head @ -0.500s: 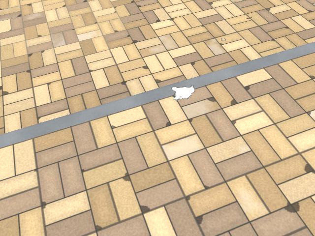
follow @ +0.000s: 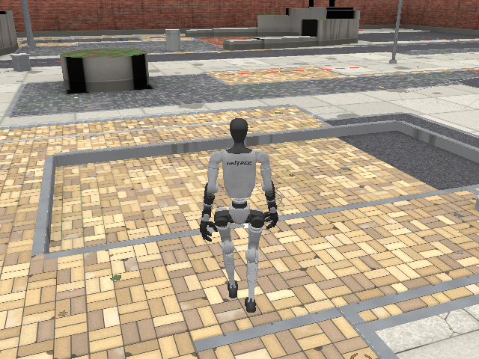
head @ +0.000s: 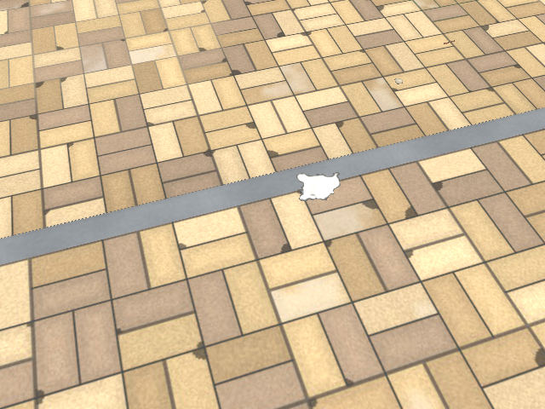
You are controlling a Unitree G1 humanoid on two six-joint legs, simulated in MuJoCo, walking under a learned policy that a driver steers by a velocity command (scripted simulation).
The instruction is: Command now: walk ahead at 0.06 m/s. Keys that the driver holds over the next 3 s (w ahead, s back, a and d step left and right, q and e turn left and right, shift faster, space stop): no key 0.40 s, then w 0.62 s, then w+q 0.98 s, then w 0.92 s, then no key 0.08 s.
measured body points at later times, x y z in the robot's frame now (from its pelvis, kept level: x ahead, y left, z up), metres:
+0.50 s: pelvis +0.04 -0.03 +0.02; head +0.03 -0.03 +0.47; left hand +0.00 +0.19 -0.14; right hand +0.04 -0.25 -0.14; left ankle +0.09 +0.05 -0.72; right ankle +0.02 -0.13 -0.72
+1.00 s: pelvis +0.22 +0.02 +0.02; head +0.23 +0.03 +0.47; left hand +0.34 +0.25 -0.12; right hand +0.12 -0.19 -0.12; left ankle +0.12 +0.08 -0.72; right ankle +0.32 -0.11 -0.66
